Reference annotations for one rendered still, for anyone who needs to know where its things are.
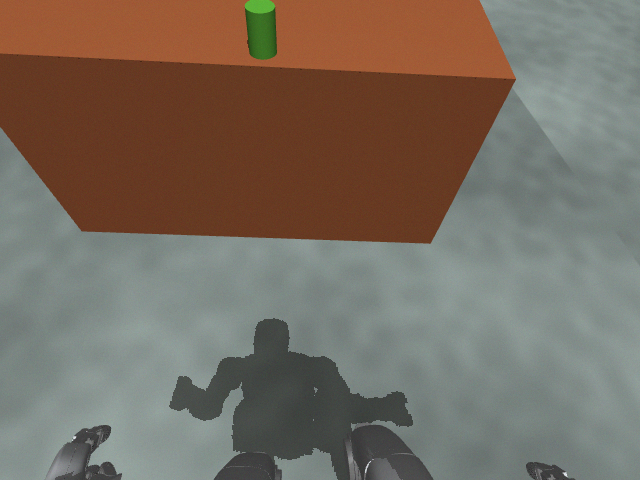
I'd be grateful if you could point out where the right robot hand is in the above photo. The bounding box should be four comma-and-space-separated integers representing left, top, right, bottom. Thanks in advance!
526, 462, 576, 480

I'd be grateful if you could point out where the can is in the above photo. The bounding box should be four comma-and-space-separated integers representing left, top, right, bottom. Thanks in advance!
245, 0, 277, 60

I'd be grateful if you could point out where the left robot hand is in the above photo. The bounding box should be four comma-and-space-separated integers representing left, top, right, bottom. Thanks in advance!
45, 425, 122, 480

